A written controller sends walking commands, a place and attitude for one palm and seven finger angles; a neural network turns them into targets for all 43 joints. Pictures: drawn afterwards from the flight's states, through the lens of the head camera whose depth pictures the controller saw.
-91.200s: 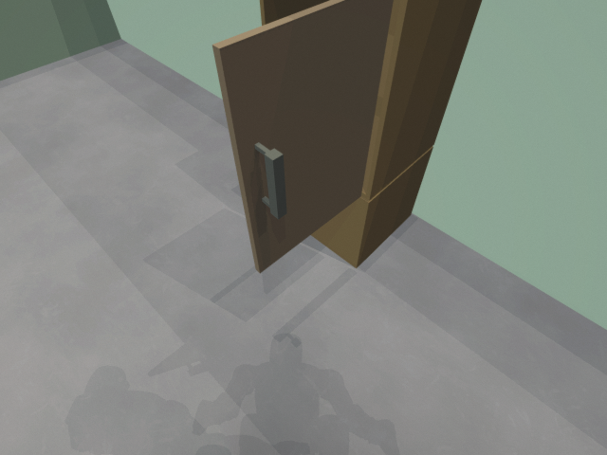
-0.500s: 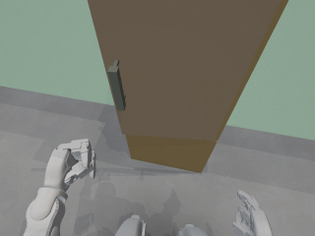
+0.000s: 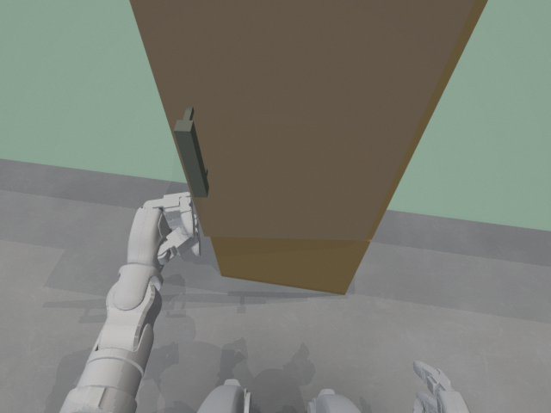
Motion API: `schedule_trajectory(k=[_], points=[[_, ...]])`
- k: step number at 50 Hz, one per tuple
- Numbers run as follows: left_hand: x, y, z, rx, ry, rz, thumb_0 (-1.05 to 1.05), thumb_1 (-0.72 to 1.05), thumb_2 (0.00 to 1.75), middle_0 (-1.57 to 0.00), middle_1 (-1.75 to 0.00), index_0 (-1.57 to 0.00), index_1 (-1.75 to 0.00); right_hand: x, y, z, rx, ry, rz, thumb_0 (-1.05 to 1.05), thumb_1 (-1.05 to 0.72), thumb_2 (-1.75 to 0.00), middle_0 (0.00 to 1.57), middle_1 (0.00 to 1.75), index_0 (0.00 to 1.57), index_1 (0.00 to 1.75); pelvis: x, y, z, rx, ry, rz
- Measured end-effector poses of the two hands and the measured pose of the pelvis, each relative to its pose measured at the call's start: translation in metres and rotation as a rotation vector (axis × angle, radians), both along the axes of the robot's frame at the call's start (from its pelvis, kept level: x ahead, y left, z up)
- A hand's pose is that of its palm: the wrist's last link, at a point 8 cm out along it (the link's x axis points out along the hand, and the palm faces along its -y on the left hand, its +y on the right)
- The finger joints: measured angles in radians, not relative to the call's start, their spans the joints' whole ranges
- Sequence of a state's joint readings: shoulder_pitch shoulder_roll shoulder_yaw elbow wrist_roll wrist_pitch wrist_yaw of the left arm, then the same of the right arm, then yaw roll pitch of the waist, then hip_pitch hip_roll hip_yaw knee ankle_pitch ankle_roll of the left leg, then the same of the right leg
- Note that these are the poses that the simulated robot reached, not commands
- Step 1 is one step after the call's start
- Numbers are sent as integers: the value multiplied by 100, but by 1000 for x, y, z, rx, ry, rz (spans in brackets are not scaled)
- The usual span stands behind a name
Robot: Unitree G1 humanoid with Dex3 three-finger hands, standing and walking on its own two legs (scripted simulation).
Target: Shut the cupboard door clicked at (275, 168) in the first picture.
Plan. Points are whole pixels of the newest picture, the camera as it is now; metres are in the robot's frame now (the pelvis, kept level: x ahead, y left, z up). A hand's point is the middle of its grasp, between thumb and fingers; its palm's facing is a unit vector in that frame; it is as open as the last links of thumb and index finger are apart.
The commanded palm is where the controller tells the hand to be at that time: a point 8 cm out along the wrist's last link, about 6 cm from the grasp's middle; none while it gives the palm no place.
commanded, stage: bring the fist close to the handle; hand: left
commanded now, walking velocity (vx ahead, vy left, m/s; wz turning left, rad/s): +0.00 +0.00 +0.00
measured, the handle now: (195, 154) +0.52 +0.15 +0.05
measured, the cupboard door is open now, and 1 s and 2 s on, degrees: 8 8 0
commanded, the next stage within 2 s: push the door shut along its arc in 0.66 s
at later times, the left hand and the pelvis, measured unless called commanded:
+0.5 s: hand (212, 197) +0.42 +0.11 +0.06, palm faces +0.00 -1.00 -0.04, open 3.1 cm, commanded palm +0.39 +0.17 +0.06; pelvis +0.00 -0.01 +0.00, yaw -1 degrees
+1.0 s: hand (210, 189) +0.43 +0.12 +0.06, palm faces -0.05 -1.00 -0.05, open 3.1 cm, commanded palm +0.42 +0.17 +0.06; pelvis -0.01 -0.01 +0.00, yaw +0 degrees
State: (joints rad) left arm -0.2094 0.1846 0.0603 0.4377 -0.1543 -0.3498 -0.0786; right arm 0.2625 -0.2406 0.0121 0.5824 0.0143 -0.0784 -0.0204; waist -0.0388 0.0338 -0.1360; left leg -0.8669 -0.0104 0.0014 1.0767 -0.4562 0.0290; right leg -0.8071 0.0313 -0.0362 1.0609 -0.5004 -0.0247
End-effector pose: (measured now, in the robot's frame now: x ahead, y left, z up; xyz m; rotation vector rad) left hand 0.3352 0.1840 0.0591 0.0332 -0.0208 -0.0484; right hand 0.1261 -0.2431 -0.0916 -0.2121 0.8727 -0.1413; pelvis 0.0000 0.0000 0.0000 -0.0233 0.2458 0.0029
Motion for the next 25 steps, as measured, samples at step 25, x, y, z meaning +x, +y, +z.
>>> schedule_trajectory(k=[25], points=[[63, -19, 2, 9, -1, 45, 1, 90, 89, -130, -150, -129, -150, -78, -24, -20, 20, 232, -115, 1, -90, -90, 20, 30, 20, 30, -3, -13, -1, 20, 45, -27]])
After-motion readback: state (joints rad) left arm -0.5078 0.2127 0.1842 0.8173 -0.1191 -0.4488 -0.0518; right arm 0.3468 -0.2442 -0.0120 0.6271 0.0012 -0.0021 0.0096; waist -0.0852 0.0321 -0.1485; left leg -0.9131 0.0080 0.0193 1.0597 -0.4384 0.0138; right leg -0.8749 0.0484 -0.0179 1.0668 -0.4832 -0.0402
